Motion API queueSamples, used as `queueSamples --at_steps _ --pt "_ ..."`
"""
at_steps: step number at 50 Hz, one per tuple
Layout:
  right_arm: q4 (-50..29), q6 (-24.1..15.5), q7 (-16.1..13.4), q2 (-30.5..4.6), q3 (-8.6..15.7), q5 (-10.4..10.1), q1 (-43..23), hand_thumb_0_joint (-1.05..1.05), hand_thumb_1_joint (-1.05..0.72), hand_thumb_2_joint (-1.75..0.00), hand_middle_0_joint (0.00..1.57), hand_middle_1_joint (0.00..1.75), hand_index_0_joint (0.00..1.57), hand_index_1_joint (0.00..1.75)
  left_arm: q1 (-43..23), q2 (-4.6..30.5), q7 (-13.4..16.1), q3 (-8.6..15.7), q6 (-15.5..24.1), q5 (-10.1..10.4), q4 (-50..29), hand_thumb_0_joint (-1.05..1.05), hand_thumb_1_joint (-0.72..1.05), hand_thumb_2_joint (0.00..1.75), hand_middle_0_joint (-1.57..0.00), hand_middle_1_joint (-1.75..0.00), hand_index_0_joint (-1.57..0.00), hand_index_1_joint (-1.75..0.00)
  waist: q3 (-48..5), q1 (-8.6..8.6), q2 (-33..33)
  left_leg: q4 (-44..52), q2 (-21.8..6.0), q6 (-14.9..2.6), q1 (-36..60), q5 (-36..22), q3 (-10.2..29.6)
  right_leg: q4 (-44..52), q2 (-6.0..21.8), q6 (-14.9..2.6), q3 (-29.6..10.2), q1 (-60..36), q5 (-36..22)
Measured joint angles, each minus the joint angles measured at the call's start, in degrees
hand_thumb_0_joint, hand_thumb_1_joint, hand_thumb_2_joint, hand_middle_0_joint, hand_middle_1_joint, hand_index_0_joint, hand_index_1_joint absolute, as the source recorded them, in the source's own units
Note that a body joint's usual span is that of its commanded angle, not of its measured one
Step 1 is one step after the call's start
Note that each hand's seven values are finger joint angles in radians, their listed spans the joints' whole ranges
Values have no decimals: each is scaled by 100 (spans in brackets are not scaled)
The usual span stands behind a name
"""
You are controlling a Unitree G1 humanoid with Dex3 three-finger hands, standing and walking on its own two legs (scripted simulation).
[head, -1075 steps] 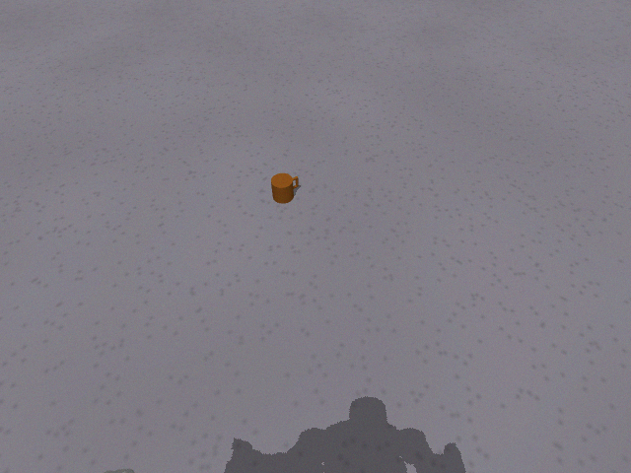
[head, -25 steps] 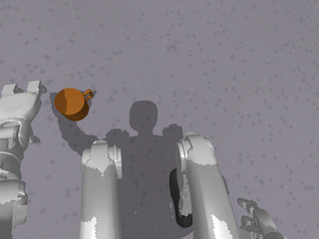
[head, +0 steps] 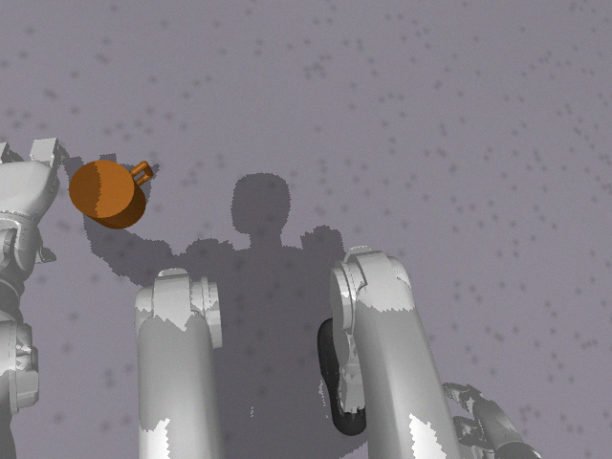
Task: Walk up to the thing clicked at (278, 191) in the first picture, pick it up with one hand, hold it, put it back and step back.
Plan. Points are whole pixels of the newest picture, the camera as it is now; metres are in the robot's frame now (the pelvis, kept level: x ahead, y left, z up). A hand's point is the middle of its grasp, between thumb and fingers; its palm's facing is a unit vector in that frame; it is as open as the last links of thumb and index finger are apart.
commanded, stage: rise first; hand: left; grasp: from above
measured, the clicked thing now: (119, 190) +0.48 +0.25 -0.30
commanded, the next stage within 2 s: approach in 0.24 s
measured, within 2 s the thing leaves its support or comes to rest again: neither
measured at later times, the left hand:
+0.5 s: hand (54, 209) +0.42 +0.30 -0.19, palm faces -0.46 -0.06 -0.88, open 14.1 cm
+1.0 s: hand (83, 183) +0.46 +0.27 -0.19, palm faces -0.49 -0.08 -0.87, open 14.1 cm
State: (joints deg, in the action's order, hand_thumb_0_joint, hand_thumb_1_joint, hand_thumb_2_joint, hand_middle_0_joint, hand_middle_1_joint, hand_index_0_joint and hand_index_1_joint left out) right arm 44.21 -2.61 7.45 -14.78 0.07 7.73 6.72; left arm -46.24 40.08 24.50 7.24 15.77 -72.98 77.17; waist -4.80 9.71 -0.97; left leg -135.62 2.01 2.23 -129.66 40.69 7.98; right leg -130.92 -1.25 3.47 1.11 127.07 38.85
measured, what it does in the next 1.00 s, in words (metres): stands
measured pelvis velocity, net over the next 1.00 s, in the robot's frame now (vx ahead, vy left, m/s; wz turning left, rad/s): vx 0.00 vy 0.00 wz -0.02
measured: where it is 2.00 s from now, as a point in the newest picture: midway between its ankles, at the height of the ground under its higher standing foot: (273, 412)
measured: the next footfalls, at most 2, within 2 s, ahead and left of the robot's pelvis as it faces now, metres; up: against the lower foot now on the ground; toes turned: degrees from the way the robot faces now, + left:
none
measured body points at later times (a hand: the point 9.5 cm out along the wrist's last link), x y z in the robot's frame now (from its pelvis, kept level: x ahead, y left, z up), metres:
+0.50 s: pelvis +0.00 +0.00 -0.01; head +0.23 +0.07 +0.37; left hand +0.44 +0.30 -0.14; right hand +0.07 -0.28 -0.12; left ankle +0.07 +0.13 -0.31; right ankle +0.10 -0.14 -0.31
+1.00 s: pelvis +0.00 +0.00 -0.01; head +0.25 +0.04 +0.36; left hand +0.48 +0.27 -0.14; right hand +0.02 -0.27 -0.12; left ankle +0.07 +0.13 -0.31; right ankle +0.10 -0.14 -0.31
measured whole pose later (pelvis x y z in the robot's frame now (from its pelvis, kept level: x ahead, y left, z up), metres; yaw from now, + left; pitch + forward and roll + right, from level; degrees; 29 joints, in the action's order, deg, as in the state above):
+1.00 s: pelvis +0.00 +0.00 -0.01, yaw -1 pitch +35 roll -7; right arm 42.3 -3.1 9.5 -16.2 -4.7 7.2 10.2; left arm -55.4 39.8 22.5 5.6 5.0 -66.8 85.6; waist -1.2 15.6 1.6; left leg -137.1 1.2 1.8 -131.2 40.8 8.3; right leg -131.9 -2.2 4.0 1.3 129.3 37.8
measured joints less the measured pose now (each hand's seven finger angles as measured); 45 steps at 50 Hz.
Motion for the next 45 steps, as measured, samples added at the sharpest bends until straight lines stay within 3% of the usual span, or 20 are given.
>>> queueSamples --at_steps 19,26,31,37,41,45 --pt "-13 -4 41 -44 -111 66 2 0 -91 -90 20 29 21 30 -224 133 60 57 -9 5 344 0 -54 102 -8 -103 -8 -102 80 130 -15 -175 -4 16 -107 33 59 -144 -28 12 40 116 -3" --pt "8 -68 47 -36 -145 83 41 0 -91 -90 20 29 21 30 -450 86 117 -341 -70 -10 540 -1 -53 101 -8 -104 -8 -103 83 199 -66 -218 9 7 -194 4 53 -177 -25 -2 35 182 -20" --pt "19 -147 40 -11 -185 110 60 0 -91 -90 20 30 21 30 -773 -91 304 -556 -222 -82 581 -1 -53 100 -8 -105 -9 -104 111 354 -106 -232 4 2 -240 -8 57 -176 -33 2 39 220 -40" --pt "-84 -141 66 -39 -278 115 113 0 -91 -90 20 30 21 30 -1200 -199 553 -384 -677 -205 890 -1 -53 100 -8 -105 -9 -104 77 669 22 -213 -29 -15 -310 -1 67 -131 -58 -24 55 299 -66" --pt "-147 -106 115 -91 -374 60 200 0 -91 -90 20 30 21 30 -1353 -185 493 -285 -1018 -87 1048 0 -53 100 -8 -105 -9 -104 100 773 154 -167 -64 -25 -292 11 48 -90 -81 -20 41 312 -82" --pt "-176 -78 163 -135 -448 -17 285 0 -92 -90 20 30 21 30 -1263 -131 264 -226 -1199 225 1030 0 -54 101 -8 -105 -8 -104 191 741 258 -141 -96 -53 -230 27 35 -67 -106 48 26 279 -95"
